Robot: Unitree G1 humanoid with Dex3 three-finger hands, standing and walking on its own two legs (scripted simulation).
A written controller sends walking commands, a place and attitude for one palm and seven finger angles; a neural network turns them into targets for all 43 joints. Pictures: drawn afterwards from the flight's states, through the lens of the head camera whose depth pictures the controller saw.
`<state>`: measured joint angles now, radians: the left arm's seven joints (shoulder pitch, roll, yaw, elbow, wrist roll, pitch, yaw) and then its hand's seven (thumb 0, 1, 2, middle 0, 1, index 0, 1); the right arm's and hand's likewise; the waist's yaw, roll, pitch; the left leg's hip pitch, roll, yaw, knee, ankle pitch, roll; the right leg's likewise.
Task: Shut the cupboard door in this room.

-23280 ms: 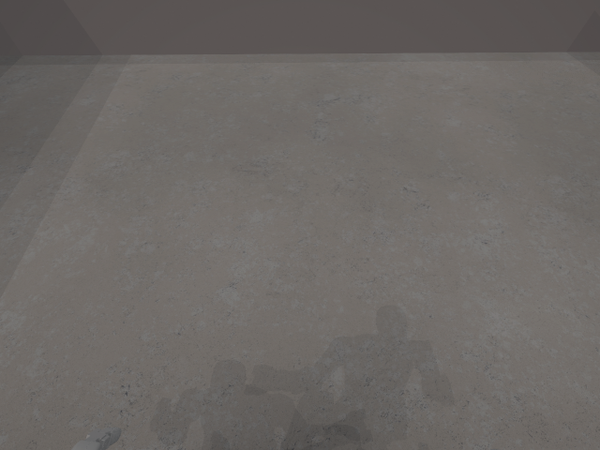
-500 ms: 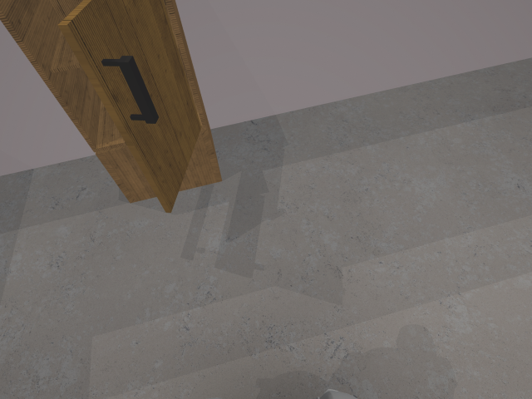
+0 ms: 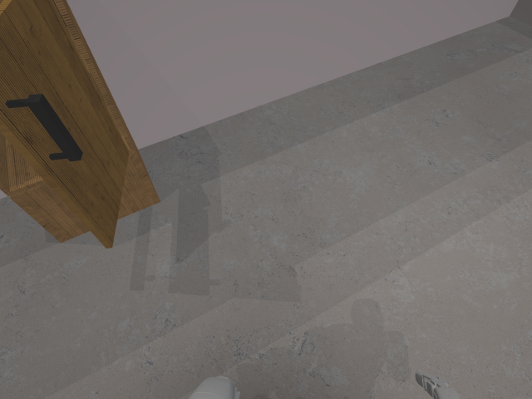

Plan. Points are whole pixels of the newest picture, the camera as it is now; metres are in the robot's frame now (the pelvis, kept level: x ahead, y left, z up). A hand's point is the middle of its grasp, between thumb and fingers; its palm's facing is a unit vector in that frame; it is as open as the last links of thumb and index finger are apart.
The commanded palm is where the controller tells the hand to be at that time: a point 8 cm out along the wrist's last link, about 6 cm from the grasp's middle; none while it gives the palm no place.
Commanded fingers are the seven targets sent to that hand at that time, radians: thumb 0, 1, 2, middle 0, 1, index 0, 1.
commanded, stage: walk around to get in front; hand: left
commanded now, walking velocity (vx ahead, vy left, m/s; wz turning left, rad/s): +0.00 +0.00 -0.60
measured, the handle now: (46, 131) +0.55 +0.53 +0.02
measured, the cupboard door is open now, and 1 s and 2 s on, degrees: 69 69 69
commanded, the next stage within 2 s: none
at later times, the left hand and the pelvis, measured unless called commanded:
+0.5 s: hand (141, 374) +0.16 +0.25 -0.17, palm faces -0.31 -0.92 -0.22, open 7.4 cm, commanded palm none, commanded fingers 0.00 0.90 0.90 -0.20 -0.30 -0.20 -0.30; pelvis +0.00 +0.07 +0.00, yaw -20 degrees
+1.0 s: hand (210, 364) +0.18 +0.13 -0.15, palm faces -0.56 -0.79 -0.25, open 7.4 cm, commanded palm none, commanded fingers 0.00 0.90 0.90 -0.20 -0.30 -0.20 -0.30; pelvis +0.02 +0.00 +0.00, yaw -38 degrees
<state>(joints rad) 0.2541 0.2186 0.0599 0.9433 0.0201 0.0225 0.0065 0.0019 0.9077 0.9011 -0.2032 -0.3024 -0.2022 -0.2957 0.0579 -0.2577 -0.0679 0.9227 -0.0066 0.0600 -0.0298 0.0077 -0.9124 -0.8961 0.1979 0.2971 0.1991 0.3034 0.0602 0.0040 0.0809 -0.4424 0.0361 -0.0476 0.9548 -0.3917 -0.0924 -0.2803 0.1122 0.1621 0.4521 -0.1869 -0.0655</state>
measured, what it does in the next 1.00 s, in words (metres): steps on the spot, turning right: left foot, then right foot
